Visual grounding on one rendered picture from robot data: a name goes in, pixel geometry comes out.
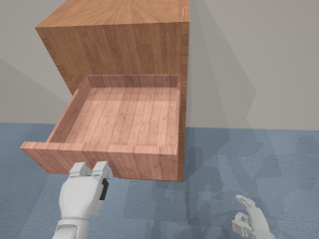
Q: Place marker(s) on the cabinet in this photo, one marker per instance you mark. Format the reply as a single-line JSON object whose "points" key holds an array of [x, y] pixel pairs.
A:
{"points": [[121, 37]]}

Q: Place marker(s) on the right robot forearm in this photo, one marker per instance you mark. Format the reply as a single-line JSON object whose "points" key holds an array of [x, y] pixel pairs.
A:
{"points": [[262, 234]]}

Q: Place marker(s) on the left robot forearm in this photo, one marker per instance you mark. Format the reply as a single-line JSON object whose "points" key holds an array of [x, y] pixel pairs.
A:
{"points": [[72, 228]]}

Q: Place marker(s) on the robot left hand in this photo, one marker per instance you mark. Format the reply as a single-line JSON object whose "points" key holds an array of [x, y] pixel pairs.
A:
{"points": [[80, 194]]}

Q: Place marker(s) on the robot right hand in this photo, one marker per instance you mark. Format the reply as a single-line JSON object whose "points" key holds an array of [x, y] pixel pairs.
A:
{"points": [[244, 225]]}

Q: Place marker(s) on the drawer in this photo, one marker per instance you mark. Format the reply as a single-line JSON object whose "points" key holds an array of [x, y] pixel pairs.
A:
{"points": [[130, 121]]}

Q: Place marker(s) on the handle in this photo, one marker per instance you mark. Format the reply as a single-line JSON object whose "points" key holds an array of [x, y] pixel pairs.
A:
{"points": [[105, 188]]}

